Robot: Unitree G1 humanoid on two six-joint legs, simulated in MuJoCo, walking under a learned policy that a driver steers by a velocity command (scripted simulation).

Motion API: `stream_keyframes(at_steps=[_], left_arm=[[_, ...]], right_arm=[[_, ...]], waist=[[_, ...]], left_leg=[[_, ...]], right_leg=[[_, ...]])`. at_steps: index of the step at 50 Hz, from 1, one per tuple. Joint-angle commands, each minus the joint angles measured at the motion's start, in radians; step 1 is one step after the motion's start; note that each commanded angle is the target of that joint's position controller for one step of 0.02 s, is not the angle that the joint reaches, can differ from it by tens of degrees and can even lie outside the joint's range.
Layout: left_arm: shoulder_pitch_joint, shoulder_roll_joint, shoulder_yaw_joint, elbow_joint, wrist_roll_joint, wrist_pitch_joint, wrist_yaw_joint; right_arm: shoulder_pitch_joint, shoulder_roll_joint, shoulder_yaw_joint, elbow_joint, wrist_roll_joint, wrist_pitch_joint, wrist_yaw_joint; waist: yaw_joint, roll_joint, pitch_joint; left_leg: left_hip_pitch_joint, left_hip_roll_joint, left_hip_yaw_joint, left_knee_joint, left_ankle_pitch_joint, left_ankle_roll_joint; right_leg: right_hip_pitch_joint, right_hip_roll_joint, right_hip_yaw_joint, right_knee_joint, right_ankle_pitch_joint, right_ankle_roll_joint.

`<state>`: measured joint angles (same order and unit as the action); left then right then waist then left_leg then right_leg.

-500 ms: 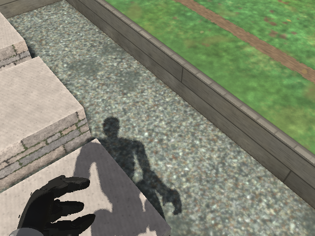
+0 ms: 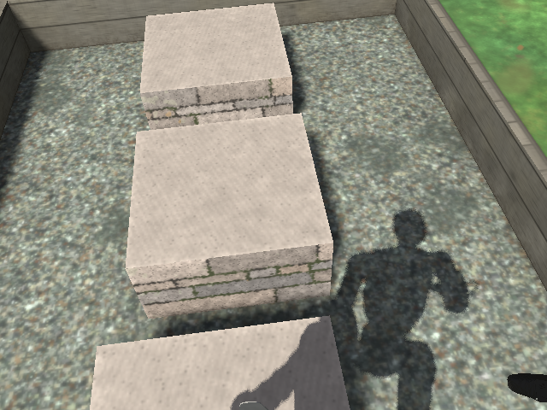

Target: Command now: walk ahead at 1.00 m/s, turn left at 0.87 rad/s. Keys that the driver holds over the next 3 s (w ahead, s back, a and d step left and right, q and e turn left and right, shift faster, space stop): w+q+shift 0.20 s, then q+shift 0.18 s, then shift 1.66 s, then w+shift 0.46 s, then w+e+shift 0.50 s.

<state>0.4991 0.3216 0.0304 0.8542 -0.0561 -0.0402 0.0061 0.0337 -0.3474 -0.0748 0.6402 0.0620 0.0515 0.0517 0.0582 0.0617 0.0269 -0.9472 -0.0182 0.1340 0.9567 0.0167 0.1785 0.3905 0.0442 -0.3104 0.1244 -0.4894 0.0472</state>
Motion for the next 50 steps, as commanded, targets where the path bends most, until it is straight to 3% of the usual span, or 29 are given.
stream_keyframes(at_steps=[1,3,4,5,7,8,9,10,15,16,17,20,22,23,24,26,27,29,31,33,35,38,39,40,42,43,44,46,50], left_arm=[[-0.075,0.192,0.025,-0.125,-0.012,0.034,0.046],[-0.066,0.254,0.045,-0.139,-0.004,0.040,0.076],[-0.094,0.266,0.048,-0.153,-0.011,0.048,0.080],[-0.122,0.132,0.014,-0.191,-0.015,0.028,0.069],[-0.122,0.175,0.005,-0.275,0.037,-0.076,0.016],[-0.128,0.154,0.007,-0.277,0.026,-0.098,-0.042],[-0.184,0.097,-0.021,-0.266,0.146,-0.103,-0.047],[-0.207,0.083,-0.023,-0.278,0.152,-0.078,-0.040],[-0.327,0.057,-0.033,-0.381,0.107,-0.005,-0.003],[-0.275,0.141,0.010,-0.299,-0.002,-0.025,-0.005],[-0.546,-0.065,-0.073,-0.513,0.057,-0.051,-0.016],[-0.623,-0.064,-0.058,-0.593,0.027,-0.091,-0.029],[-0.102,0.084,0.006,-0.377,0.006,-0.074,-0.030],[0.068,0.112,0.022,-0.300,0.009,-0.059,0.005],[-0.018,0.111,-0.018,-0.359,0.026,-0.042,0.036],[-0.295,0.047,-0.039,-0.382,0.064,-0.043,0.008],[-0.250,0.060,-0.012,-0.383,0.118,-0.057,0.039],[-0.361,0.058,-0.017,-0.379,0.052,-0.069,0.033],[-0.450,0.084,0.006,-0.346,0.016,-0.075,0.015],[-0.458,-0.090,-0.085,-0.364,0.005,-0.086,0.017],[-0.432,0.139,0.046,-0.308,0.038,-0.040,0.016],[-0.548,0.217,0.108,-0.370,-0.010,0.024,0.049],[-0.283,0.129,0.097,-0.296,-0.029,0.034,0.027],[-0.121,0.065,0.061,-0.251,0.014,0.018,-0.011],[-0.134,-0.077,-0.008,-0.257,0.061,-0.015,-0.069],[-0.201,-0.155,-0.046,-0.280,0.057,-0.007,-0.075],[-0.347,-0.172,-0.045,-0.221,0.072,0.012,-0.069],[-0.165,0.029,0.018,-0.130,0.039,0.011,-0.069],[-0.280,0.005,0.010,-0.152,0.062,-0.028,-0.040]], right_arm=[[0.014,-0.025,0.002,-0.019,0.017,-0.053,0.032],[0.181,-0.090,-0.044,0.009,0.040,-0.067,0.045],[0.391,-0.139,-0.068,0.071,0.039,-0.078,0.038],[0.414,-0.127,-0.045,0.072,0.009,-0.089,0.016],[0.345,-0.189,-0.067,-0.014,-0.081,-0.077,-0.020],[0.308,-0.168,-0.057,-0.003,-0.104,-0.081,-0.016],[0.284,-0.178,-0.065,0.040,-0.130,-0.094,-0.047],[0.291,-0.160,-0.055,0.066,-0.126,-0.114,-0.069],[0.272,-0.076,-0.005,0.091,-0.083,-0.145,-0.073],[0.239,0.031,0.016,0.108,-0.001,-0.109,-0.018],[0.332,-0.022,0.031,0.061,-0.032,-0.140,0.025],[0.191,-0.060,0.001,0.024,-0.079,-0.156,-0.034],[-0.010,-0.095,-0.017,-0.041,-0.067,-0.175,-0.104],[-0.125,-0.067,-0.011,-0.047,-0.029,-0.172,-0.109],[0.060,0.041,-0.004,-0.093,0.029,-0.158,-0.087],[0.530,-0.033,-0.027,-0.040,-0.032,-0.155,-0.107],[0.522,0.015,0.014,0.033,-0.024,-0.058,-0.071],[0.523,-0.063,-0.006,0.057,-0.065,0.017,-0.052],[0.497,-0.053,-0.006,0.076,-0.084,0.019,-0.078],[0.381,0.008,-0.022,0.043,-0.015,-0.073,-0.127],[0.516,-0.022,0.011,0.105,-0.133,-0.012,-0.127],[0.733,-0.005,0.052,0.228,-0.155,0.009,-0.123],[0.450,0.079,0.063,0.192,-0.070,-0.008,-0.112],[0.175,0.164,0.111,0.067,-0.072,-0.024,-0.101],[0.082,-0.082,0.042,-0.018,-0.029,-0.044,-0.106],[0.145,-0.121,0.017,0.040,0.032,-0.014,-0.131],[0.337,-0.068,0.033,0.091,0.004,0.004,-0.134],[0.328,0.079,0.075,0.053,-0.098,-0.010,-0.095],[0.294,0.063,0.073,0.098,-0.055,-0.041,-0.058]], waist=[[-0.137,-0.132,0.107],[-0.236,-0.169,0.057],[-0.321,-0.091,-0.015],[-0.267,0.067,-0.051],[-0.140,-0.270,-0.370],[-0.068,-0.238,-0.186],[-0.071,-0.274,-0.060],[-0.046,-0.245,-0.018],[-0.036,-0.098,-0.039],[-0.034,-0.118,0.073],[-0.113,-0.159,-0.084],[-0.106,-0.029,-0.037],[0.141,0.222,-0.282],[0.279,0.016,-0.359],[0.093,-0.226,-0.273],[-0.209,-0.430,-0.270],[-0.134,-0.319,-0.195],[-0.171,-0.068,-0.105],[-0.189,-0.119,0.015],[-0.127,-0.038,-0.113],[-0.161,-0.337,-0.109],[-0.249,-0.056,-0.105],[-0.064,0.457,-0.104],[0.058,0.271,-0.101],[0.101,-0.103,-0.064],[0.070,-0.108,0.046],[-0.128,-0.234,-0.018],[-0.100,-0.291,-0.119],[-0.080,-0.118,-0.052]], left_leg=[[0.387,-0.069,0.148,-0.032,-0.070,0.082],[0.759,-0.127,0.111,-0.124,-0.154,0.119],[0.979,-0.061,-0.082,-0.349,-0.157,0.200],[1.136,0.028,-0.271,-0.422,-0.158,0.214],[1.362,0.206,-0.857,-0.530,-0.423,0.286],[1.109,0.183,-0.893,-0.658,-0.687,0.241],[0.907,0.186,-0.797,-0.657,-0.482,0.207],[0.735,0.143,-0.737,-0.653,-0.410,0.224],[0.470,-0.005,-0.493,-0.582,0.086,0.160],[0.420,-0.067,-0.441,-0.516,0.148,0.156],[0.569,-0.098,-0.446,-0.497,0.030,0.147],[0.422,-0.175,-0.436,-0.479,0.104,0.052],[0.511,-0.137,-0.447,-0.313,0.225,-0.117],[0.290,-0.166,-0.368,-0.046,-0.029,-0.194],[0.288,-0.221,-0.262,0.351,-0.739,-0.205],[0.375,-0.102,-0.130,0.622,-0.550,-0.183],[0.394,-0.009,-0.379,0.623,-0.393,-0.214],[0.594,-0.005,-0.295,0.532,-0.277,-0.162],[0.753,0.006,-0.229,0.287,-0.319,-0.158],[0.679,-0.031,-0.041,0.172,-0.403,-0.237],[0.799,-0.027,-0.076,-0.143,-0.551,-0.175],[0.844,0.029,0.022,-0.744,-0.343,-0.037],[0.770,0.129,-0.160,-0.704,0.069,0.027],[0.626,0.207,-0.249,-0.603,0.086,0.042],[0.551,0.279,-0.268,-0.586,0.354,0.095],[0.779,0.147,-0.252,-0.466,-0.202,0.019],[0.812,0.039,-0.165,-0.386,-0.516,0.023],[0.527,-0.021,-0.081,-0.314,-0.479,-0.076],[0.470,0.039,-0.102,-0.309,-0.321,-0.119]], right_leg=[[-0.339,-0.209,-0.068,0.181,1.636,0.119],[-0.490,-0.257,-0.048,0.543,2.008,0.122],[-0.602,-0.223,0.002,0.980,1.500,0.091],[-0.836,-0.060,0.091,1.348,0.026,-0.008],[-1.246,-0.016,0.366,1.477,0.116,-0.037],[-1.221,-0.038,0.371,1.372,0.151,-0.068],[-1.138,-0.114,0.418,1.200,0.342,-0.058],[-1.059,-0.116,0.398,1.210,0.255,-0.026],[-0.922,-0.056,0.309,0.962,0.338,-0.002],[-0.905,0.032,0.291,0.868,0.269,0.033],[-0.988,0.081,0.029,0.948,0.106,0.022],[-0.652,0.078,0.177,0.496,0.218,-0.028],[-0.149,-0.065,0.362,0.446,0.808,-0.057],[0.172,-0.051,0.267,0.690,0.867,0.037],[0.009,-0.408,0.769,0.458,1.220,0.120],[-0.370,-0.460,0.937,0.224,1.417,0.012],[-0.459,-0.408,0.972,0.179,0.811,-0.002],[-0.730,-0.277,0.708,0.034,0.289,0.094],[-0.845,-0.169,0.462,-0.047,0.540,0.171],[-0.633,-0.147,0.315,0.101,1.040,0.120],[-0.514,-0.082,0.175,0.062,1.531,0.377],[-0.401,-0.023,0.172,0.470,1.160,0.366],[-0.467,-0.017,0.263,0.925,0.039,0.188],[-0.575,-0.068,0.469,1.143,-0.261,0.069],[-0.614,-0.041,0.407,0.828,-0.185,-0.051],[-0.786,-0.114,0.319,0.075,0.169,-0.115],[-0.691,0.090,0.055,0.032,0.507,-0.019],[-0.366,-0.006,0.253,0.347,0.490,-0.039],[-0.383,-0.203,0.462,0.345,0.798,-0.157]])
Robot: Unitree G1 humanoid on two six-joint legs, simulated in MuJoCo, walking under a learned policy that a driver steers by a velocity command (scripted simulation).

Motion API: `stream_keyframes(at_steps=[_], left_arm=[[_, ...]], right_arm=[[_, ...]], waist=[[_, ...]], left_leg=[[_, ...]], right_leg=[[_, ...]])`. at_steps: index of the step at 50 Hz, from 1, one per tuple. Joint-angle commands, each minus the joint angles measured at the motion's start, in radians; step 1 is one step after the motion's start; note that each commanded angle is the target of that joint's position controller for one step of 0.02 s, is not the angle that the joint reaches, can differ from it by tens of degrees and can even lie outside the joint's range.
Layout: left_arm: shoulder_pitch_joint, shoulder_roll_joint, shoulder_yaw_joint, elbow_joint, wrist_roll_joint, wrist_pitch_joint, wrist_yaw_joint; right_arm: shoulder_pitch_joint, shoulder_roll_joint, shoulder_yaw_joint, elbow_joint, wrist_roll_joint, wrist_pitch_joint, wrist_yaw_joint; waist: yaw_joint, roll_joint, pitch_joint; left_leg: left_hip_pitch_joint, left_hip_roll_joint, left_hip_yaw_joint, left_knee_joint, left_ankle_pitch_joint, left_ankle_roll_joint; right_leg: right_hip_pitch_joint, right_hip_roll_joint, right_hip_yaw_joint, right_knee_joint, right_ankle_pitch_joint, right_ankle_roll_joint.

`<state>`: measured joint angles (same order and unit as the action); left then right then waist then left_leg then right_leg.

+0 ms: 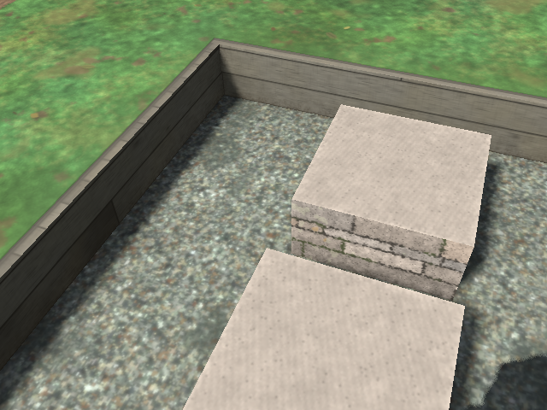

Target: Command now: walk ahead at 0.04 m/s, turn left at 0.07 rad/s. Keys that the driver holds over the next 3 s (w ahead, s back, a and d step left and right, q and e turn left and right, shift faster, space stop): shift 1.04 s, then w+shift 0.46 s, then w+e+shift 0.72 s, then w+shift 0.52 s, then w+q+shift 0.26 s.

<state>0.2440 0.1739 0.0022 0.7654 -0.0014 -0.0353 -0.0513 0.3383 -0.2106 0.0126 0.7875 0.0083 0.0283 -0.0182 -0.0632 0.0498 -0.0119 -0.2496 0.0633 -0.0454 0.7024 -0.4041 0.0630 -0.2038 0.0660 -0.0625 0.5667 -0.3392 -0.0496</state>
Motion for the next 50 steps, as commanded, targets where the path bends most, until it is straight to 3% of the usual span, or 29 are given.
stream_keyframes(at_steps=[1,2,3,4,5,6,8,10,11,12,17,24,26,27,33,46,50], left_arm=[[-0.008,0.150,0.037,-0.052,0.005,-0.035,0.020],[0.013,0.157,0.041,-0.034,0.003,-0.035,0.020],[0.038,0.178,0.054,-0.027,-0.002,-0.033,0.013],[0.062,0.176,0.062,-0.009,-0.003,-0.028,0.011],[0.106,0.133,0.054,0.013,0.002,-0.024,0.006],[0.127,0.099,0.050,0.032,0.004,-0.018,0.003],[0.133,0.040,0.039,0.055,0.008,-0.009,-0.001],[0.126,0.007,0.036,0.067,0.013,-0.005,-0.005],[0.118,0.021,0.046,0.071,0.012,0.002,-0.001],[0.126,0.013,0.046,0.079,0.013,0.006,0.001],[0.181,-0.017,0.034,0.136,0.023,0.020,0.013],[0.271,-0.043,0.019,0.206,0.026,0.030,0.058],[0.287,-0.056,0.015,0.220,0.024,0.033,0.068],[0.298,-0.080,0.006,0.228,0.030,0.041,0.074],[0.347,-0.110,-0.005,0.264,0.021,0.053,0.100],[0.366,-0.146,-0.013,0.307,0.015,0.044,0.106],[0.370,-0.140,-0.011,0.313,0.014,0.038,0.105]], right_arm=[[-0.026,-0.076,-0.017,-0.032,-0.022,-0.006,0.005],[-0.026,-0.073,-0.019,-0.019,-0.029,0.003,0.000],[-0.004,-0.086,-0.025,0.000,-0.037,0.005,0.003],[0.004,-0.086,-0.030,0.015,-0.035,0.009,0.002],[-0.003,-0.086,-0.035,0.022,-0.019,0.013,-0.002],[-0.019,-0.079,-0.037,0.026,-0.015,0.018,-0.006],[-0.055,-0.063,-0.041,0.022,-0.014,0.025,-0.009],[-0.086,-0.060,-0.045,0.023,-0.017,0.029,-0.006],[-0.090,-0.055,-0.045,0.026,-0.026,0.031,-0.005],[-0.094,-0.052,-0.045,0.030,-0.025,0.032,-0.005],[-0.127,-0.045,-0.040,0.051,-0.013,0.031,0.000],[-0.125,-0.016,-0.027,0.111,-0.007,0.014,0.007],[-0.112,0.001,-0.024,0.131,-0.007,0.010,0.004],[-0.104,0.010,-0.026,0.148,0.001,0.011,0.001],[-0.103,0.018,-0.031,0.178,-0.002,0.017,0.002],[-0.081,0.027,-0.025,0.237,0.001,0.006,0.008],[-0.069,0.037,-0.020,0.254,0.000,0.004,0.011]], waist=[[0.054,-0.070,0.000],[0.055,-0.054,0.009],[0.065,0.014,0.006],[0.072,0.014,-0.004],[0.085,-0.003,-0.013],[0.096,-0.020,-0.006],[0.098,-0.033,0.013],[0.096,-0.028,0.018],[0.094,-0.017,0.017],[0.093,-0.018,0.013],[0.105,-0.033,0.052],[0.117,-0.034,0.082],[0.114,-0.029,0.081],[0.113,-0.003,0.085],[0.113,-0.031,0.094],[0.101,-0.046,0.108],[0.101,-0.051,0.104]], left_leg=[[-0.180,-0.055,0.089,-0.066,0.123,0.000],[-0.138,-0.069,0.103,-0.075,0.139,0.001],[-0.070,-0.077,0.104,-0.113,0.192,0.014],[-0.042,-0.085,0.125,-0.118,0.215,0.021],[-0.036,-0.086,0.136,-0.117,0.188,0.038],[-0.044,-0.086,0.143,-0.113,0.168,0.048],[-0.065,-0.084,0.146,-0.106,0.120,0.058],[-0.045,-0.080,0.146,-0.119,0.116,0.066],[-0.038,-0.084,0.154,-0.117,0.138,0.059],[-0.033,-0.084,0.155,-0.117,0.143,0.060],[-0.073,-0.080,0.152,-0.152,0.096,0.082],[-0.124,-0.086,0.162,-0.205,0.136,0.104],[-0.131,-0.090,0.164,-0.218,0.150,0.108],[-0.142,-0.095,0.174,-0.226,0.219,0.107],[-0.146,-0.101,0.181,-0.228,0.250,0.111],[-0.165,-0.112,0.196,-0.259,0.190,0.109],[-0.157,-0.115,0.200,-0.266,0.195,0.106]], right_leg=[[0.161,-0.198,0.177,-0.095,0.677,-0.044],[0.128,-0.178,0.158,-0.095,0.695,-0.032],[0.097,-0.129,0.093,-0.065,0.764,-0.015],[0.105,-0.086,0.047,-0.043,0.779,0.002],[0.114,-0.052,0.001,-0.045,0.745,0.021],[0.114,-0.036,-0.016,-0.046,0.695,0.027],[0.097,-0.032,-0.031,-0.051,0.604,0.014],[0.064,-0.019,-0.055,-0.042,0.549,0.004],[0.056,-0.015,-0.051,-0.031,0.547,-0.003],[0.054,-0.011,-0.061,-0.024,0.529,-0.003],[0.042,0.017,-0.119,0.013,0.388,0.014],[0.064,0.023,-0.162,0.063,0.320,0.045],[0.073,0.021,-0.169,0.070,0.303,0.051],[0.089,0.019,-0.170,0.091,0.300,0.057],[0.082,0.024,-0.193,0.090,0.246,0.062],[0.090,0.015,-0.205,0.089,0.244,0.061],[0.091,0.012,-0.206,0.081,0.251,0.060]])
Over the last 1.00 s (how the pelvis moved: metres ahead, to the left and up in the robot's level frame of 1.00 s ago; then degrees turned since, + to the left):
0.58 0.03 0.03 35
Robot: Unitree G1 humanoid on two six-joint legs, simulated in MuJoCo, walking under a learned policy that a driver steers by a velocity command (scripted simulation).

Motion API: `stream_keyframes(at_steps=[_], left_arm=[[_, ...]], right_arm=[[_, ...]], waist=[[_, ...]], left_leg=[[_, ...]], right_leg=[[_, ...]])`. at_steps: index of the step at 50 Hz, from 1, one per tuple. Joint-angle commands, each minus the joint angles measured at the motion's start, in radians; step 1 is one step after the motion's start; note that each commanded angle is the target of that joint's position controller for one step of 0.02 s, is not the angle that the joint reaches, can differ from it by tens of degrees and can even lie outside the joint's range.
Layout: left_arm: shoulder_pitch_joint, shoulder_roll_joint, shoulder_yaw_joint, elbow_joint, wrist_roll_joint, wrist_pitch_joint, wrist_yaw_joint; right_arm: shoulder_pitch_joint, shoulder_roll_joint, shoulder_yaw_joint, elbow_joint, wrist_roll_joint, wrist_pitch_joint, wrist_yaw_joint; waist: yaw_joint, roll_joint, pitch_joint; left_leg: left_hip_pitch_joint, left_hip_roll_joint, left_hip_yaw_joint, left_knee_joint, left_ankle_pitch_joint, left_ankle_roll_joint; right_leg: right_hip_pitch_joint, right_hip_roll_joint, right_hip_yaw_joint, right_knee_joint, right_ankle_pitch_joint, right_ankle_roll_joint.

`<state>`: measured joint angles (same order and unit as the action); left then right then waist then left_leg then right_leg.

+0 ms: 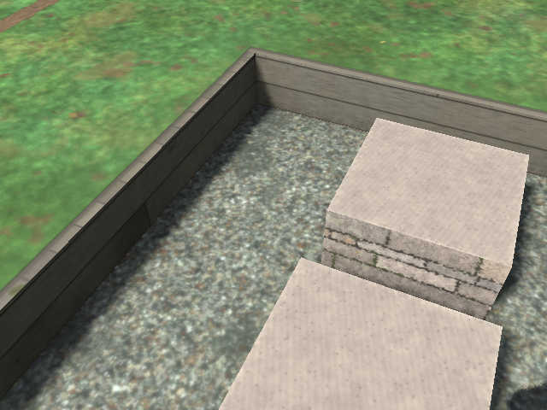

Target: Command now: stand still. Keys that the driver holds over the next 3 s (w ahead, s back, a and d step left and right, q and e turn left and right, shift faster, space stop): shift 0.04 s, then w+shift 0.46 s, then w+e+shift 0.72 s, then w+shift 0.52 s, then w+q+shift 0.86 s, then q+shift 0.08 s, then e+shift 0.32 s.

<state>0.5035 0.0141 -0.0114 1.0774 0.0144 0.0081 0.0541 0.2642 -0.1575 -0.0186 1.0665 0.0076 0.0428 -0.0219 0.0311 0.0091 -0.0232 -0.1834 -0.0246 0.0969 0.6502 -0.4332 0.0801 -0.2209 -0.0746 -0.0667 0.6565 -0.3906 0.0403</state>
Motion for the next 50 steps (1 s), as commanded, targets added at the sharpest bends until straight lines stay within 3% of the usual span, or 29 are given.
stream_keyframes(at_steps=[1,2,4,5,7,13,14,16,18,21,27,29,31,33,34,36,38,39,40,41,42,43,44,45,46,47,48,49,50], left_arm=[[0.111,0.020,0.003,0.003,-0.002,-0.007,-0.002],[0.111,0.020,0.003,0.005,-0.001,-0.007,-0.003],[0.158,0.047,0.015,0.033,-0.013,-0.020,-0.010],[0.103,0.042,0.009,0.018,-0.021,-0.010,-0.006],[0.058,0.054,0.014,-0.003,-0.022,-0.023,-0.001],[0.096,0.060,0.032,-0.015,-0.017,-0.084,-0.023],[0.110,0.079,0.046,-0.005,0.031,-0.066,-0.062],[0.071,0.059,0.047,-0.029,0.023,-0.057,-0.077],[0.070,0.082,0.056,-0.044,0.009,-0.062,-0.076],[0.051,0.107,0.065,-0.055,0.021,-0.068,-0.077],[-0.092,0.134,0.070,-0.126,0.010,-0.082,-0.087],[-0.199,0.156,0.075,-0.162,-0.012,-0.087,-0.081],[-0.285,0.175,0.086,-0.197,-0.037,-0.093,-0.084],[-0.322,0.173,0.086,-0.218,-0.049,-0.094,-0.093],[-0.321,0.163,0.082,-0.214,-0.051,-0.094,-0.096],[-0.326,0.167,0.084,-0.219,-0.037,-0.098,-0.096],[-0.327,0.175,0.083,-0.225,-0.023,-0.096,-0.100],[-0.156,0.230,0.091,-0.207,-0.147,-0.096,-0.111],[0.158,0.285,0.085,-0.147,-0.157,-0.083,-0.093],[0.301,0.289,0.062,-0.070,-0.099,-0.087,-0.117],[0.294,0.349,0.046,-0.053,-0.057,-0.088,-0.130],[0.282,0.357,0.052,-0.096,-0.031,-0.086,-0.118],[0.223,0.347,0.039,-0.103,-0.012,-0.088,-0.099],[-0.022,0.397,0.047,-0.138,-0.015,-0.115,-0.069],[-0.205,0.520,0.080,-0.156,0.020,-0.130,-0.031],[-0.163,0.460,0.066,-0.104,0.041,-0.145,-0.021],[-0.126,0.386,0.043,-0.065,0.002,-0.135,-0.030],[-0.196,0.376,0.040,-0.090,-0.071,-0.134,-0.037],[-0.280,0.511,0.078,-0.148,-0.148,-0.142,-0.018]], right_arm=[[0.007,-0.016,0.011,-0.021,0.001,-0.011,0.015],[0.009,-0.016,0.012,-0.016,0.000,-0.011,0.016],[0.069,-0.072,-0.005,-0.006,0.002,-0.021,0.020],[0.056,-0.057,-0.004,-0.019,0.004,-0.016,0.021],[0.008,-0.071,-0.007,-0.055,0.006,-0.033,0.013],[-0.059,-0.064,-0.012,-0.129,0.007,-0.101,0.015],[-0.068,-0.091,-0.027,-0.141,-0.045,-0.105,0.011],[-0.114,-0.116,-0.036,-0.174,-0.041,-0.107,0.007],[-0.136,-0.106,-0.037,-0.189,-0.039,-0.112,0.009],[-0.138,-0.091,-0.034,-0.204,-0.039,-0.119,0.012],[-0.088,-0.139,-0.042,-0.194,-0.056,-0.111,0.001],[-0.044,-0.167,-0.045,-0.187,-0.052,-0.105,-0.016],[-0.002,-0.198,-0.051,-0.172,-0.060,-0.102,-0.024],[0.009,-0.219,-0.048,-0.162,-0.069,-0.107,-0.018],[0.015,-0.233,-0.050,-0.158,-0.069,-0.111,-0.023],[0.005,-0.257,-0.045,-0.149,-0.068,-0.119,-0.028],[-0.018,-0.285,-0.048,-0.132,-0.049,-0.129,-0.031],[-0.073,-0.366,-0.057,-0.154,0.118,-0.129,-0.042],[-0.335,-0.367,-0.058,-0.214,0.161,-0.176,-0.062],[-0.516,-0.254,-0.042,-0.283,0.200,-0.199,-0.080],[-0.541,-0.228,-0.048,-0.380,0.167,-0.233,-0.096],[-0.573,-0.265,-0.054,-0.421,0.165,-0.227,-0.080],[-0.623,-0.217,-0.039,-0.470,0.151,-0.224,-0.037],[-0.561,-0.151,-0.010,-0.507,0.115,-0.208,0.014],[-0.396,-0.066,0.015,-0.518,0.057,-0.203,0.057],[-0.460,-0.082,-0.006,-0.547,0.088,-0.203,0.059],[-0.472,-0.157,-0.028,-0.548,0.094,-0.174,0.049],[-0.435,-0.204,-0.026,-0.555,0.091,-0.153,0.036],[-0.241,-0.176,0.012,-0.532,0.078,-0.132,0.066]], waist=[[0.007,-0.014,0.118],[0.007,-0.016,0.117],[-0.007,0.021,0.091],[-0.027,0.033,0.201],[-0.017,0.004,0.248],[0.020,-0.073,0.131],[0.015,-0.094,0.068],[0.018,-0.044,0.102],[0.017,-0.019,0.128],[-0.001,-0.009,0.130],[-0.063,0.071,0.068],[-0.113,0.102,0.011],[-0.149,0.119,-0.009],[-0.148,0.107,-0.017],[-0.140,0.059,-0.026],[-0.112,0.020,-0.036],[-0.062,0.018,-0.043],[0.013,-0.040,0.044],[0.275,-0.061,-0.070],[0.344,-0.322,0.055],[0.235,-0.479,0.037],[0.239,-0.248,0.014],[0.191,-0.051,0.074],[0.031,0.125,0.189],[-0.113,0.017,0.190],[-0.062,-0.152,0.276],[-0.052,-0.189,0.296],[-0.110,-0.149,0.321],[-0.224,-0.027,0.220]], left_leg=[[-0.220,-0.029,0.061,-0.213,0.227,0.087],[-0.217,-0.030,0.062,-0.213,0.233,0.086],[-0.214,-0.016,0.027,-0.285,-0.084,0.110],[-0.276,0.016,-0.027,-0.356,-0.159,0.109],[-0.283,0.018,-0.039,-0.370,-0.139,0.109],[-0.170,-0.029,0.009,-0.256,0.137,0.103],[-0.136,-0.003,-0.037,-0.292,-0.017,0.094],[-0.146,-0.007,-0.039,-0.318,-0.050,0.093],[-0.145,-0.013,-0.020,-0.297,-0.026,0.089],[-0.106,-0.009,-0.010,-0.286,0.039,0.079],[0.167,0.012,-0.003,-0.295,0.363,0.078],[0.317,0.044,-0.004,-0.262,0.647,0.057],[0.429,0.079,-0.010,-0.235,0.937,0.043],[0.466,0.100,0.011,-0.208,1.171,0.039],[0.489,0.108,0.014,-0.192,1.128,0.040],[0.486,0.121,0.033,-0.129,1.270,0.045],[0.432,0.127,0.035,-0.030,1.326,0.038],[0.300,0.033,0.119,0.175,1.410,0.005],[-0.131,0.122,0.093,0.525,1.693,-0.010],[-0.896,0.030,0.107,0.904,0.290,-0.053],[-1.181,0.049,-0.018,0.970,-0.186,-0.084],[-1.262,0.150,-0.146,0.827,-0.171,-0.088],[-1.221,0.161,-0.150,0.637,-0.197,-0.084],[-0.894,0.137,-0.070,0.313,-0.161,-0.101],[-0.611,0.095,-0.017,0.354,-0.069,-0.133],[-0.865,0.110,-0.115,0.446,-0.013,-0.125],[-1.000,0.113,-0.145,0.503,-0.063,-0.118],[-0.875,0.143,-0.176,0.311,-0.015,-0.106],[-0.216,0.105,-0.096,-0.044,0.081,-0.126]], right_leg=[[0.105,0.151,-0.200,-0.010,0.307,-0.030],[0.105,0.150,-0.200,-0.010,0.311,-0.031],[0.123,0.181,-0.250,0.034,0.209,-0.039],[0.076,0.158,-0.203,-0.080,0.031,-0.056],[0.054,0.150,-0.190,-0.126,0.084,-0.058],[0.162,0.125,-0.160,-0.216,0.265,-0.065],[0.202,0.157,-0.212,-0.191,0.258,-0.035],[0.201,0.167,-0.231,-0.210,0.285,-0.018],[0.209,0.153,-0.225,-0.253,0.294,-0.026],[0.218,0.127,-0.198,-0.271,0.334,-0.054],[0.088,0.120,-0.187,-0.293,0.354,-0.080],[-0.009,0.155,-0.189,-0.248,0.356,-0.078],[-0.127,0.181,-0.159,-0.182,0.204,-0.092],[-0.186,0.196,-0.147,-0.138,0.088,-0.108],[-0.196,0.203,-0.143,-0.166,0.076,-0.109],[-0.172,0.196,-0.135,-0.203,0.081,-0.114],[-0.100,0.183,-0.139,-0.298,0.153,-0.102],[-0.054,0.256,-0.338,-0.353,0.176,-0.065],[0.506,0.168,-0.159,-0.409,0.210,-0.143],[0.934,-0.005,0.078,-0.425,0.407,-0.207],[1.086,-0.162,0.269,-0.205,0.840,-0.247],[1.084,-0.228,0.283,-0.255,0.648,-0.247],[0.911,-0.215,0.283,-0.347,0.394,-0.242],[0.446,-0.166,0.249,-0.471,0.268,-0.215],[0.202,-0.149,0.219,-0.455,0.394,-0.221],[0.302,-0.205,0.286,-0.479,0.409,-0.222],[0.327,-0.218,0.333,-0.446,0.353,-0.219],[0.144,-0.172,0.297,-0.504,0.246,-0.201],[-0.237,-0.090,0.189,-0.581,0.147,-0.175]])
Over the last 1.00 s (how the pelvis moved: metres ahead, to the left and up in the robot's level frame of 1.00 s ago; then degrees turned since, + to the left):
0.01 0.06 0.00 -2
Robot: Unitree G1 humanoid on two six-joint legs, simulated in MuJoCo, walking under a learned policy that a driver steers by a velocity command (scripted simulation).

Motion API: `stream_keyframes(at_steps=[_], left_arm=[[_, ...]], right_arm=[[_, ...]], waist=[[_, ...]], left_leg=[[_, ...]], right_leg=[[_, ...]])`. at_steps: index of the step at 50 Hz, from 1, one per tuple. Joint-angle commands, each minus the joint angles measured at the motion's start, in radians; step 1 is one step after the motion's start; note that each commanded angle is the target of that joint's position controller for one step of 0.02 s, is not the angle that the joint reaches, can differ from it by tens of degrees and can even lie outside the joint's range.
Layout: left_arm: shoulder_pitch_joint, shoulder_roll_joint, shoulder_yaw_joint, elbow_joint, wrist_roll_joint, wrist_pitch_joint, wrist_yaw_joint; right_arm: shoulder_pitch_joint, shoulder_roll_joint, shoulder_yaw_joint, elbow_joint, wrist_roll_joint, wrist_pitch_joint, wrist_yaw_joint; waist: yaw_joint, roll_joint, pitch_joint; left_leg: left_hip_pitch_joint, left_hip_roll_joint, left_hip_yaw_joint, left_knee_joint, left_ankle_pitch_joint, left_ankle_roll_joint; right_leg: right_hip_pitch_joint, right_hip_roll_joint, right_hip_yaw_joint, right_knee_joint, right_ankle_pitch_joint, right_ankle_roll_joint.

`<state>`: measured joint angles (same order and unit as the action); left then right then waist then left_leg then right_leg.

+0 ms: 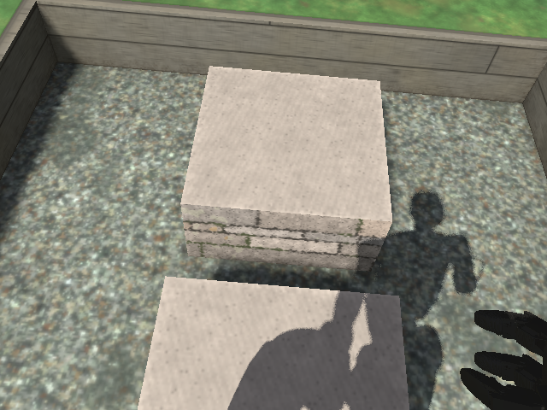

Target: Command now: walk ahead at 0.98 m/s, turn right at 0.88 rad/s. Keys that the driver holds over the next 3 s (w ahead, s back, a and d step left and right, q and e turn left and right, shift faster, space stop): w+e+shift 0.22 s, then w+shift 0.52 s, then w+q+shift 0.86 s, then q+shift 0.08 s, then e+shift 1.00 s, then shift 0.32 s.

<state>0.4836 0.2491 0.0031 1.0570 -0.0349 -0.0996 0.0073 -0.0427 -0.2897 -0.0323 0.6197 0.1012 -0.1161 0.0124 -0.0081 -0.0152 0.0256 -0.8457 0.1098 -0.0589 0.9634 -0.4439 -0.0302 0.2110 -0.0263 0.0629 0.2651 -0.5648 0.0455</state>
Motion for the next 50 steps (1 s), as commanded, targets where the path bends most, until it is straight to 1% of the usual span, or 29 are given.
stream_keyframes(at_steps=[1,2,3,4,5,6,8,10,12,15,16,19,21,22,23,24,26,30,33,35,39,41,42,43,44,45,46,47,50], left_arm=[[-0.140,0.313,0.075,-0.130,-0.094,-0.072,0.023],[-0.213,0.324,0.067,-0.134,-0.051,-0.078,0.001],[-0.242,0.266,0.064,-0.221,-0.049,-0.052,-0.006],[-0.180,0.170,0.052,-0.289,-0.039,-0.029,-0.018],[-0.165,0.147,0.046,-0.333,-0.021,-0.012,-0.033],[-0.124,0.121,0.046,-0.367,-0.015,0.005,-0.055],[-0.105,0.075,0.067,-0.306,-0.017,0.017,-0.105],[-0.104,-0.005,0.043,-0.328,-0.035,0.038,-0.107],[-0.226,-0.003,0.034,-0.427,-0.020,0.066,-0.096],[-0.174,0.069,0.043,-0.466,0.006,0.103,-0.082],[-0.097,0.105,0.055,-0.431,-0.012,0.111,-0.080],[-0.004,0.135,0.082,-0.345,-0.029,0.100,-0.087],[0.181,0.106,0.094,-0.251,-0.057,0.067,-0.085],[0.180,0.155,0.098,-0.236,-0.040,0.059,-0.088],[-0.011,0.191,0.064,-0.349,-0.038,0.052,-0.084],[-0.127,0.229,0.088,-0.371,-0.050,0.033,-0.068],[-0.103,0.133,0.059,-0.332,-0.035,-0.002,-0.069],[-0.041,0.009,0.011,-0.283,0.000,-0.018,-0.060],[0.022,0.108,0.036,-0.283,-0.021,-0.023,-0.043],[0.064,0.199,0.069,-0.252,0.029,-0.011,-0.032],[-0.022,0.078,0.015,-0.312,0.055,0.032,-0.060],[-0.160,0.119,0.020,-0.370,0.057,0.063,-0.058],[-0.276,0.211,0.047,-0.387,0.014,0.077,-0.018],[-0.373,0.194,0.041,-0.413,-0.044,0.075,-0.003],[-0.438,0.023,-0.004,-0.520,-0.055,0.030,0.003],[-0.389,-0.043,-0.029,-0.564,-0.009,-0.004,0.009],[-0.261,0.004,-0.017,-0.581,0.048,-0.013,-0.026],[-0.208,0.060,-0.020,-0.549,0.069,-0.019,-0.070],[-0.245,0.109,-0.018,-0.537,0.011,0.054,-0.073]], right_arm=[[0.155,-0.014,0.026,-0.048,-0.003,0.017,0.042],[0.496,-0.128,-0.039,0.031,0.026,0.014,0.013],[0.769,-0.368,-0.106,0.117,-0.019,0.024,-0.026],[0.862,-0.498,-0.122,0.159,-0.110,0.027,-0.033],[0.622,-0.449,-0.104,0.087,-0.107,0.041,-0.034],[0.418,-0.300,-0.059,0.044,-0.112,0.039,-0.016],[0.392,-0.141,-0.041,0.144,-0.124,0.016,-0.003],[0.432,0.003,0.001,0.271,-0.087,-0.006,0.030],[0.380,0.017,0.008,0.300,-0.041,-0.002,0.054],[0.158,-0.167,-0.042,0.254,-0.030,-0.014,0.056],[0.143,-0.180,-0.048,0.252,-0.035,-0.017,0.053],[0.176,-0.143,-0.044,0.274,-0.018,0.018,0.045],[0.244,-0.097,-0.019,0.287,-0.015,0.058,0.031],[0.200,0.003,0.014,0.225,-0.024,0.068,0.037],[0.191,0.044,0.035,0.106,-0.059,0.056,0.031],[0.219,-0.045,0.009,0.079,-0.068,0.040,0.056],[0.274,-0.045,0.011,0.083,-0.060,0.042,0.070],[0.187,-0.004,0.045,0.046,-0.051,0.066,0.042],[-0.017,-0.032,0.039,-0.014,-0.062,0.082,0.044],[0.101,-0.029,0.020,0.039,-0.033,0.088,0.050],[-0.014,-0.018,-0.004,-0.006,-0.027,0.066,0.065],[0.293,-0.062,-0.034,0.071,-0.017,0.051,0.083],[0.741,-0.088,-0.053,0.195,-0.011,0.058,0.078],[0.888,-0.108,-0.060,0.254,-0.016,0.054,0.090],[0.618,-0.025,0.008,0.159,-0.050,0.040,0.140],[0.447,-0.003,0.038,0.072,-0.059,0.032,0.136],[0.406,-0.101,-0.001,0.069,-0.058,0.036,0.126],[0.416,-0.255,-0.058,0.104,-0.034,0.045,0.093],[0.324,-0.153,-0.033,0.133,-0.042,0.011,0.050]], waist=[[-0.170,0.064,-0.044],[-0.377,0.061,-0.134],[-0.437,0.292,-0.359],[-0.331,0.597,-0.538],[-0.206,0.570,-0.363],[-0.091,0.403,-0.272],[-0.038,0.211,-0.163],[0.011,0.270,-0.032],[0.052,0.179,-0.025],[0.182,0.113,-0.038],[0.209,0.093,-0.067],[0.194,0.030,-0.082],[0.266,-0.153,-0.121],[0.235,-0.374,-0.005],[0.090,-0.452,-0.034],[0.021,-0.355,-0.032],[-0.028,-0.108,0.038],[-0.047,-0.063,0.063],[0.030,0.003,0.100],[0.041,-0.096,-0.043],[0.047,-0.023,0.041],[-0.097,-0.067,-0.066],[-0.315,-0.041,-0.171],[-0.428,0.166,-0.125],[-0.268,0.359,0.009],[-0.114,0.298,-0.005],[0.049,0.136,-0.061],[0.084,-0.025,-0.054],[0.150,-0.108,0.103]], left_leg=[[0.949,-0.127,0.185,-0.199,0.221,-0.057],[1.309,-0.119,0.131,-0.122,0.295,-0.054],[1.296,0.156,-0.246,-0.384,-0.070,-0.065],[1.232,0.251,-0.603,-0.675,-0.335,-0.114],[1.099,0.239,-0.708,-0.785,-0.474,-0.107],[0.986,0.255,-0.593,-0.682,-0.484,0.016],[0.674,0.185,-0.372,-0.601,-0.258,0.118],[0.488,0.218,-0.271,-0.673,-0.188,0.198],[0.475,0.262,-0.225,-0.708,-0.113,0.185],[0.243,0.234,0.035,-0.907,0.148,0.158],[0.259,0.205,0.120,-0.910,0.177,0.136],[0.424,0.118,0.241,-0.732,0.116,0.142],[0.406,0.044,0.297,-0.299,0.160,0.187],[0.181,-0.047,0.292,0.106,-0.065,0.182],[-0.036,-0.125,0.111,0.374,-0.127,0.222],[-0.143,-0.169,-0.016,0.517,0.068,0.225],[-0.157,-0.105,-0.050,0.510,0.212,0.191],[0.035,-0.047,0.045,0.194,0.292,0.088],[0.146,-0.093,0.101,-0.188,0.464,0.091],[0.346,-0.123,0.142,-0.067,0.554,0.101],[0.457,-0.191,0.216,-0.122,0.604,0.159],[0.679,-0.214,0.246,-0.064,0.486,0.205],[1.127,-0.227,0.224,0.016,0.327,0.216],[1.238,-0.119,0.043,-0.121,0.280,0.283],[1.012,-0.012,-0.158,-0.221,0.265,0.322],[0.808,0.076,-0.398,-0.268,0.658,0.319],[0.713,0.111,-0.691,-0.525,0.460,0.355],[0.573,0.114,-0.831,-0.638,-0.020,0.374],[0.296,0.006,-0.658,-0.547,-0.085,0.374]], right_leg=[[-0.767,-0.127,0.071,-0.138,0.385,-0.204],[-0.885,-0.025,-0.049,0.211,0.890,-0.169],[-0.808,0.094,-0.070,0.727,0.600,-0.082],[-0.716,0.166,0.123,1.086,-0.013,-0.130],[-0.855,0.143,0.134,1.212,0.030,-0.142],[-0.907,0.056,0.076,1.165,0.162,-0.143],[-0.835,-0.037,0.020,1.120,0.246,-0.147],[-0.873,-0.045,-0.025,1.339,0.076,-0.140],[-0.993,-0.080,0.003,1.350,0.080,-0.174],[-0.591,-0.089,0.011,0.845,0.208,-0.180],[-0.477,-0.080,-0.020,0.774,0.242,-0.168],[-0.334,-0.026,-0.140,0.512,0.318,-0.167],[-0.075,0.053,-0.205,0.353,0.270,-0.144],[-0.097,-0.069,0.113,0.178,-0.015,-0.154],[-0.147,-0.244,0.695,-0.087,-0.316,-0.152],[-0.189,-0.295,0.932,-0.220,-0.332,-0.143],[-0.293,-0.252,0.589,-0.052,-0.070,-0.133],[-0.469,-0.130,0.252,-0.051,0.297,-0.225],[-0.443,-0.103,0.152,-0.177,0.395,-0.191],[-0.352,-0.123,0.076,-0.151,0.666,-0.183],[-0.394,-0.084,-0.037,-0.085,0.803,-0.204],[-0.351,-0.089,-0.113,0.204,1.203,-0.174],[-0.602,-0.127,-0.112,0.590,1.436,-0.153],[-0.910,0.011,-0.171,1.193,0.764,-0.087],[-1.172,0.104,-0.094,1.495,-0.127,-0.100],[-1.170,0.087,0.007,1.483,-0.154,-0.124],[-1.162,0.087,-0.030,1.395,-0.001,-0.122],[-1.138,0.071,-0.012,1.351,0.093,-0.120],[-1.093,0.006,0.010,1.110,0.025,-0.007]])
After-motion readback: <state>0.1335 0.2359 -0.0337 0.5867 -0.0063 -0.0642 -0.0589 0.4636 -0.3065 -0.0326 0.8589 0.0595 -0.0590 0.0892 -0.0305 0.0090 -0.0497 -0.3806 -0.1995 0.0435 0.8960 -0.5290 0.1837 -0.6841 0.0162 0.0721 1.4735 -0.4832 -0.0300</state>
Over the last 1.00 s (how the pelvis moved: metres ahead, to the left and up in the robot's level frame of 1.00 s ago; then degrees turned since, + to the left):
0.29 -0.03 -0.03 -19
